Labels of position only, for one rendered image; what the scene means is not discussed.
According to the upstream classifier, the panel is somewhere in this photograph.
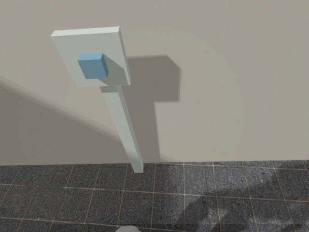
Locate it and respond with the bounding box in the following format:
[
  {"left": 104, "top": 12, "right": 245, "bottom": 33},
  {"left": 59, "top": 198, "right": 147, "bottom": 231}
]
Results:
[{"left": 50, "top": 27, "right": 143, "bottom": 173}]

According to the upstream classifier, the button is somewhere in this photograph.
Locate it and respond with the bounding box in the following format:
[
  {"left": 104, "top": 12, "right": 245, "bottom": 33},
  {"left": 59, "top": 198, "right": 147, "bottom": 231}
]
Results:
[{"left": 77, "top": 53, "right": 109, "bottom": 79}]

